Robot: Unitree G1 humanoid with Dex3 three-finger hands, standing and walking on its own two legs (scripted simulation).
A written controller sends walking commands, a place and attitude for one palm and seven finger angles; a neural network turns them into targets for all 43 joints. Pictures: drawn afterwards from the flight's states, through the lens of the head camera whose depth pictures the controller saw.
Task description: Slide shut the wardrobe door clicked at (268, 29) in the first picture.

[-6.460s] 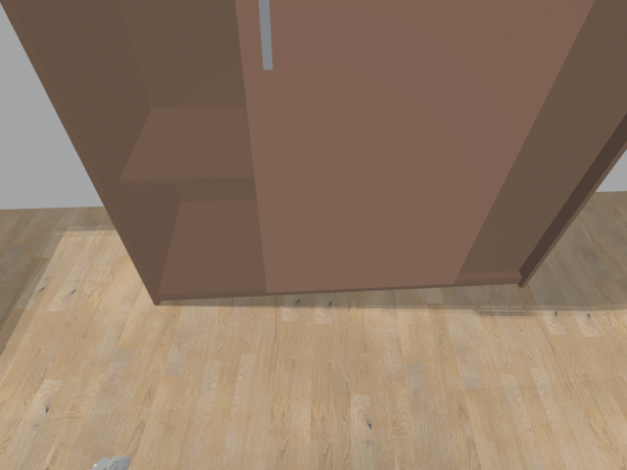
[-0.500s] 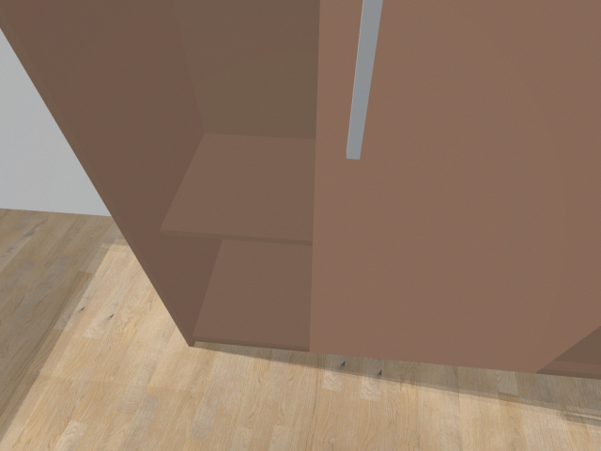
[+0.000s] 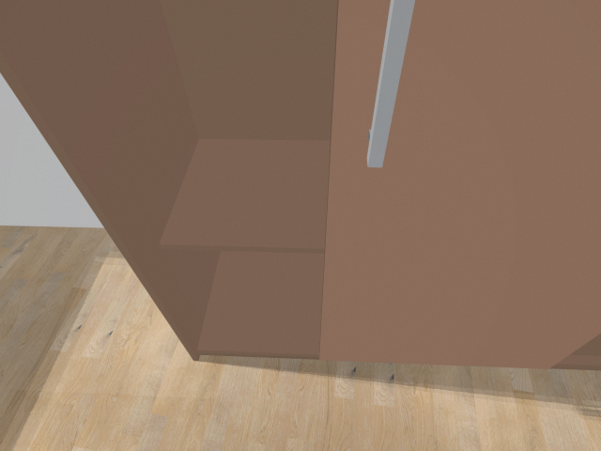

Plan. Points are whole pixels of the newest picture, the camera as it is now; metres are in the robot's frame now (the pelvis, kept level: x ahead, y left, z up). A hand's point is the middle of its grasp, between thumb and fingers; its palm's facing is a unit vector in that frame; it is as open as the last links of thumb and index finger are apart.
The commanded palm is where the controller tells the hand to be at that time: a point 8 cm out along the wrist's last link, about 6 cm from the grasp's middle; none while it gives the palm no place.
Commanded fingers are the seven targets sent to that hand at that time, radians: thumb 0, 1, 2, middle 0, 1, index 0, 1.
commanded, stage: shuffle to correct the standing spot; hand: right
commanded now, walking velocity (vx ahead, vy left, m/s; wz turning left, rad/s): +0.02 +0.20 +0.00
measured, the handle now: (387, 63) +0.46 -0.08 +0.28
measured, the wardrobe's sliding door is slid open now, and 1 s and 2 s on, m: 0.41 0.41 0.41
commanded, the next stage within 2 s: come to a stop and stand still in 0.18 s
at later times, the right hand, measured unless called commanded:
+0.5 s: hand out of the picture +0.08 -0.10 -0.16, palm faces -0.01 +0.97 -0.23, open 7.4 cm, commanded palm none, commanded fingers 0.00 -0.90 -0.90 0.20 0.30 0.20 0.30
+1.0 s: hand out of the picture +0.04 -0.08 -0.16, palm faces +0.03 +0.97 -0.25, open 7.4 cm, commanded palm none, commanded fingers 0.00 -0.90 -0.90 0.20 0.30 0.20 0.30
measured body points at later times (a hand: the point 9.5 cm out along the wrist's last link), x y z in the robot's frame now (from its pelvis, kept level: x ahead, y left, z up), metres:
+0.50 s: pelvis +0.04 +0.09 +0.00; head +0.07 +0.10 +0.45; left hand +0.05 +0.33 -0.16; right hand +0.09 -0.15 -0.14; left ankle +0.04 +0.21 -0.73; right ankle +0.02 -0.05 -0.70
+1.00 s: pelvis +0.01 +0.10 +0.00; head +0.01 +0.12 +0.45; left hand +0.09 +0.34 -0.15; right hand +0.04 -0.13 -0.14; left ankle +0.03 +0.21 -0.73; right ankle +0.04 -0.01 -0.72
